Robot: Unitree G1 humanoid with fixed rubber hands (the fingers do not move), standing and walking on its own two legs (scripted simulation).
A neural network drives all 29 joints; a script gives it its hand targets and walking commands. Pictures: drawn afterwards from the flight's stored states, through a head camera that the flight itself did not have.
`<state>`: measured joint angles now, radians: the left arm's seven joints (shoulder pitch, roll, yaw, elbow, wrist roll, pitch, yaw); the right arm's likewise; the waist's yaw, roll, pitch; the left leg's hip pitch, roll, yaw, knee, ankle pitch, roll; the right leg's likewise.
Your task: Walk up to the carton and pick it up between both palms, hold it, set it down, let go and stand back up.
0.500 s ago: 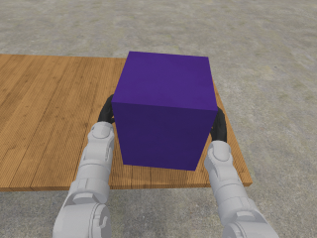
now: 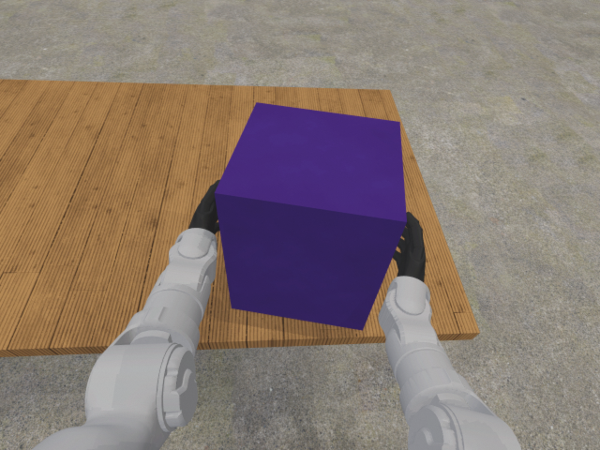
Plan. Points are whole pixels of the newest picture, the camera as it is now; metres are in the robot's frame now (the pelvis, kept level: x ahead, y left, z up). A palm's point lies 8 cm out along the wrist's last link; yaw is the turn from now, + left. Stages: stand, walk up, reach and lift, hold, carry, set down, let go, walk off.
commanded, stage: set down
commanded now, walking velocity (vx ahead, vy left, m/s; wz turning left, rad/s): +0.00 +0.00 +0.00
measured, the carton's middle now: (311, 220) +0.42 -0.03 +0.04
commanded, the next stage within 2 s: none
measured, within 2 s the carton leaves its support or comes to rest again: rests again in 1.28 s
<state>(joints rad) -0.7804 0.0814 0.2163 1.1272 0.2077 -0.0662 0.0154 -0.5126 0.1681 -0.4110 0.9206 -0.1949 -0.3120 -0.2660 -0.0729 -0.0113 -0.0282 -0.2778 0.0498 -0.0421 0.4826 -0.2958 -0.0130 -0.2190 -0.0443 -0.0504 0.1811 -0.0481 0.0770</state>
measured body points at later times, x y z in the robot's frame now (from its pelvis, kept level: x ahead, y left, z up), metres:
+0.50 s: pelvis -0.01 +0.01 -0.01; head +0.05 +0.04 +0.43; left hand +0.43 +0.12 +0.01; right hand +0.33 -0.16 -0.01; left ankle -0.04 +0.11 -0.74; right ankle +0.02 -0.18 -0.74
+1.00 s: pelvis -0.03 +0.02 -0.02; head +0.07 +0.06 +0.42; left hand +0.43 +0.13 -0.01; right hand +0.33 -0.16 -0.01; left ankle -0.04 +0.11 -0.74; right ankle +0.02 -0.18 -0.74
